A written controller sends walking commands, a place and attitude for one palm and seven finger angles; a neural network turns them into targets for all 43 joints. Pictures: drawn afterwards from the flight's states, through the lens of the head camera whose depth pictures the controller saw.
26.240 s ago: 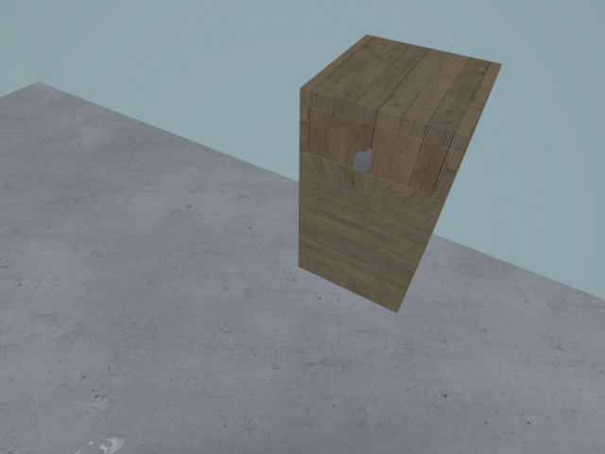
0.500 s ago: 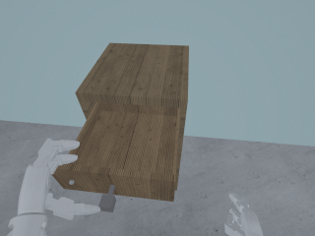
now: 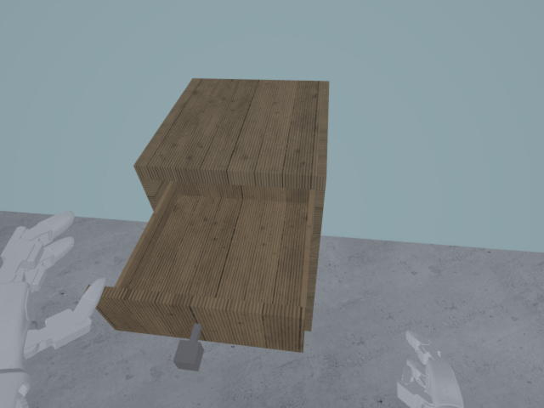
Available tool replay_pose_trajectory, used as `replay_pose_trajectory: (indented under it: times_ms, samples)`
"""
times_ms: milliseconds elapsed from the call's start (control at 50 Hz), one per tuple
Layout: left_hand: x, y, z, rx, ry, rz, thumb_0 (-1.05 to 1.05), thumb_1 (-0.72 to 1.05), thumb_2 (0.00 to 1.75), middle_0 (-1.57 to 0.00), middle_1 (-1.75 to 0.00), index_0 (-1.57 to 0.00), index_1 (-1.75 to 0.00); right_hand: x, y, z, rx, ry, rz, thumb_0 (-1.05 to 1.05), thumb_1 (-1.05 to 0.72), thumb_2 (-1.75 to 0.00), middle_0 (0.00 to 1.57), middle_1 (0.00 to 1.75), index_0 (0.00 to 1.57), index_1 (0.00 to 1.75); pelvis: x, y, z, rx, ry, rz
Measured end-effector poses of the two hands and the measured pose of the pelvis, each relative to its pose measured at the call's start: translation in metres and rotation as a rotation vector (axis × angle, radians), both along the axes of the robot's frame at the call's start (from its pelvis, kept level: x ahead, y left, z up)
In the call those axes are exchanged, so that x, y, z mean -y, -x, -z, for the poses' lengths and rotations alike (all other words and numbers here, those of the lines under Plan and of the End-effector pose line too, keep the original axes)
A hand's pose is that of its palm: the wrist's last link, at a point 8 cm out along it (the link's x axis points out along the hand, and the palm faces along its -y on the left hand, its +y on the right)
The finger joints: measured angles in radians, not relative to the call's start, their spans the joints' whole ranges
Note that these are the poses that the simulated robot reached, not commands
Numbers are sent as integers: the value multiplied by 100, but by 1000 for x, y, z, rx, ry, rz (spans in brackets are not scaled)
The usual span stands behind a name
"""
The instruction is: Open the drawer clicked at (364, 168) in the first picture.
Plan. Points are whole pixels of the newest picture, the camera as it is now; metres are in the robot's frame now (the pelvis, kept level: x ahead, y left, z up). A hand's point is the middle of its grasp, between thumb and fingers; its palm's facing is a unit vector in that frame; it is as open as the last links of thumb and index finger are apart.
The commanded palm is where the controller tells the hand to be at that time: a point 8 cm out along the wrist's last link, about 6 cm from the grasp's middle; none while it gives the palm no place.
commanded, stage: draw the hand back to the body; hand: left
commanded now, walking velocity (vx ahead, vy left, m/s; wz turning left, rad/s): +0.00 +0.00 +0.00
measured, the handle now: (192, 344) +0.24 +0.18 -0.11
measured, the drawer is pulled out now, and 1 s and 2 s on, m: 0.30 0.30 0.30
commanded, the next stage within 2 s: step back with the hand held close in 0.28 s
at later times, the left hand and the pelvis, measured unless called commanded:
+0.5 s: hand (64, 303) +0.18 +0.24 +0.17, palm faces +0.38 -0.81 -0.46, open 7.4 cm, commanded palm +0.12 +0.28 +0.18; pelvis -0.01 +0.00 +0.00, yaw +1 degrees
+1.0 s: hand (30, 355) +0.13 +0.25 +0.15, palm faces +0.31 -0.81 -0.50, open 7.4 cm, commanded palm +0.06 +0.30 +0.18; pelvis -0.07 +0.02 -0.01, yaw +0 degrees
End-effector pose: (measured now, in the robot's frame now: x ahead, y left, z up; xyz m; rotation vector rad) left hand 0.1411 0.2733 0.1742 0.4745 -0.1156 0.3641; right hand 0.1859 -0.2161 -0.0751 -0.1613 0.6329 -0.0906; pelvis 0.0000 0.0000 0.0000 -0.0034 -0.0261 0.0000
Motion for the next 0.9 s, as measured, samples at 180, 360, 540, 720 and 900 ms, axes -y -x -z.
replay_pose_trajectory:
  times_ms: [180,360,540,720,900]
  samples:
    - [2,4,5,-7,37,-11,1,75,84,-22,-40,-21,-40,-6,-3,-2,10,-11,-22,1,-90,-90,21,30,20,30,0,4,-1,6,-2,-3]
    - [1,7,4,-8,24,-8,1,87,89,-21,-32,-21,-32,-3,6,0,-12,-3,-17,1,-90,-90,21,30,20,30,2,6,-1,10,-1,-2]
    - [-7,0,-10,32,-67,28,1,89,90,-21,-31,-21,-31,7,22,4,-78,19,13,1,-90,-90,21,30,20,30,-1,15,-1,-31,15,-6]
    - [-8,4,13,-96,-63,133,1,89,90,-21,-30,-21,-31,16,48,3,-148,66,101,1,-91,-90,20,30,20,30,-14,29,1,-71,12,6]
    - [-23,31,-3,-4,-119,124,1,89,90,-21,-30,-21,-31,-3,59,-2,-109,81,68,1,-91,-90,20,30,20,30,-21,51,6,-74,4,1]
